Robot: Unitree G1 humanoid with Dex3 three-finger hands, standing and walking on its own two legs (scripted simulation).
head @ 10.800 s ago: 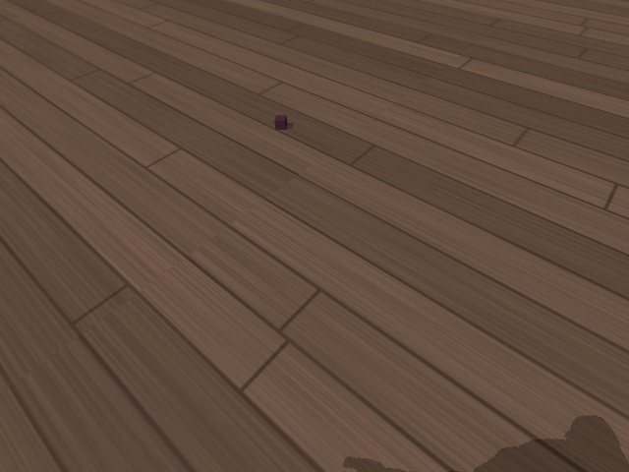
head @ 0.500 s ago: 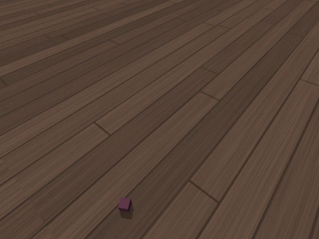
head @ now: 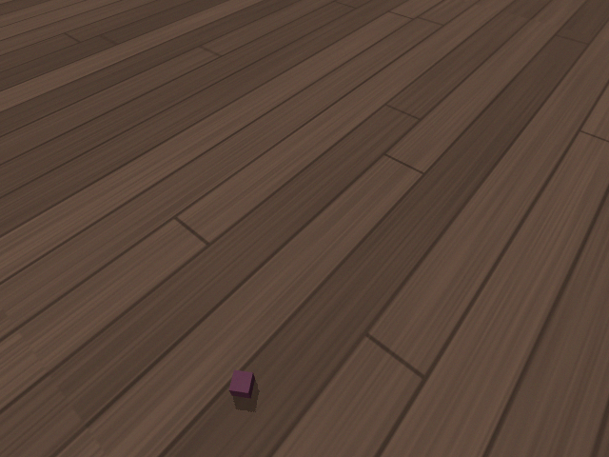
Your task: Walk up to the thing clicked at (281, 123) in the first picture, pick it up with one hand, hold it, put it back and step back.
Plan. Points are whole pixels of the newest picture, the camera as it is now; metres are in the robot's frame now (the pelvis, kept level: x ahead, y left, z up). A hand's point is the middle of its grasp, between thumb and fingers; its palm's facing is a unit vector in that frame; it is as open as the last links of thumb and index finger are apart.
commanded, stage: walk up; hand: left
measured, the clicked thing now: (242, 384) +0.42 +0.23 -0.74
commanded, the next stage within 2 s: none
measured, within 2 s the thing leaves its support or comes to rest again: neither
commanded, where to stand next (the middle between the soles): +0.03 -0.01 m, yaw -1 degrees
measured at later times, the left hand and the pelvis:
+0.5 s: hand out of the picture +0.15 +0.24 -0.14, palm faces -0.01 -0.94 -0.34, open 7.4 cm; pelvis +0.04 +0.00 +0.01, yaw +0 degrees
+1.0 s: hand out of the picture +0.09 +0.25 -0.15, palm faces -0.01 -0.94 -0.35, open 7.4 cm; pelvis +0.02 -0.01 +0.01, yaw -1 degrees
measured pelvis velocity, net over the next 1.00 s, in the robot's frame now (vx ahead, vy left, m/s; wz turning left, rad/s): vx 0.02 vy -0.01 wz -0.02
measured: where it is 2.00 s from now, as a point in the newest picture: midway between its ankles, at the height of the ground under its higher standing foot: outside the picture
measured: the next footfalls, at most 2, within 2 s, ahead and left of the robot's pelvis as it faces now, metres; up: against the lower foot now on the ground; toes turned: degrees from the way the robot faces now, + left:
left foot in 1.78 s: +0.17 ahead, +0.13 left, +0.00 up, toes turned -2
